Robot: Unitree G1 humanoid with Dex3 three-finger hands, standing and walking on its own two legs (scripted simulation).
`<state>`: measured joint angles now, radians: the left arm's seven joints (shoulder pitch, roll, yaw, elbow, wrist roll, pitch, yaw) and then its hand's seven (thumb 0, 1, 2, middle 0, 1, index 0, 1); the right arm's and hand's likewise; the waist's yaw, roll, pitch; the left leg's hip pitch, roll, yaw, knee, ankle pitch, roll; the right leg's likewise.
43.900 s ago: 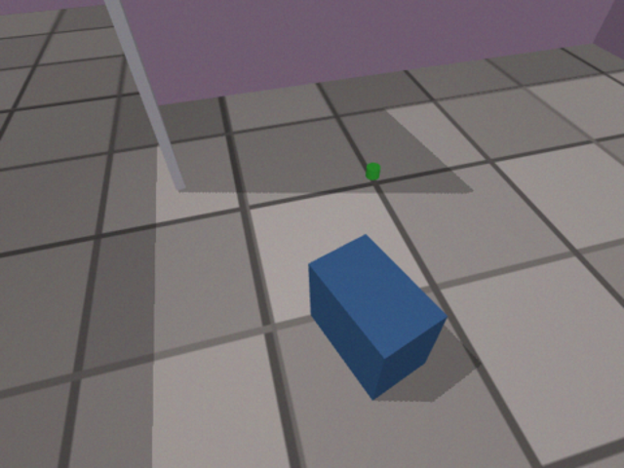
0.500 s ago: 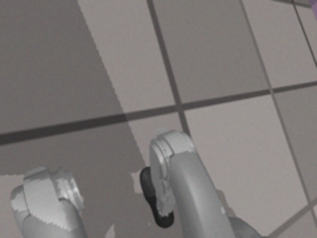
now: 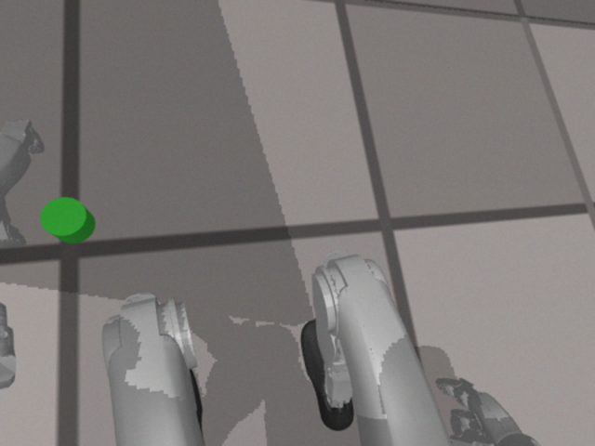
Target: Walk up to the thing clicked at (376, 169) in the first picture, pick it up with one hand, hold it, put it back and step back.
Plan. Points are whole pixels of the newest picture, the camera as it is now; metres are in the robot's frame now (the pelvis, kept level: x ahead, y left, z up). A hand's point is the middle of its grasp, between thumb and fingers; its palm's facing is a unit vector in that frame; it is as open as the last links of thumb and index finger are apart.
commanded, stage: withdraw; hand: left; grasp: from above
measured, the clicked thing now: (69, 220) +0.50 +0.30 -0.33
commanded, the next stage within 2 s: home in 0.08 s
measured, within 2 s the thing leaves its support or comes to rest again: neither
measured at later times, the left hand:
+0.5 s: hand (15, 189) +0.50 +0.31 -0.15, palm faces -0.32 -0.22 -0.92, open 12.3 cm
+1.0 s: hand out of the picture +0.32 +0.25 +0.07, palm faces -0.08 -0.86 -0.51, open 7.5 cm
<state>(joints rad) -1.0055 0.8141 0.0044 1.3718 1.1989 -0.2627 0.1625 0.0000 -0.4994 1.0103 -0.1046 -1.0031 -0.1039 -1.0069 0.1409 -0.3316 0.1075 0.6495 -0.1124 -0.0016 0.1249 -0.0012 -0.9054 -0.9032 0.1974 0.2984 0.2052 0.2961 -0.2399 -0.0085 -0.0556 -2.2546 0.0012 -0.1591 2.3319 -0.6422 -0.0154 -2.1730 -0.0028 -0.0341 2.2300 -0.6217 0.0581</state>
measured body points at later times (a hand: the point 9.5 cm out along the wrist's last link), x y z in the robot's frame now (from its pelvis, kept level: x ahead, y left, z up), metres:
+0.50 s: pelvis +0.02 +0.01 -0.01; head +0.25 +0.08 +0.37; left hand +0.51 +0.32 -0.10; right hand +0.05 -0.25 -0.11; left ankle +0.09 +0.13 -0.32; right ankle +0.12 -0.14 -0.32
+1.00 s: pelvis +0.02 +0.00 +0.17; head +0.17 +0.04 +0.59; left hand +0.32 +0.29 +0.10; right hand +0.25 -0.24 +0.07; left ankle +0.09 +0.13 -0.32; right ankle +0.12 -0.14 -0.32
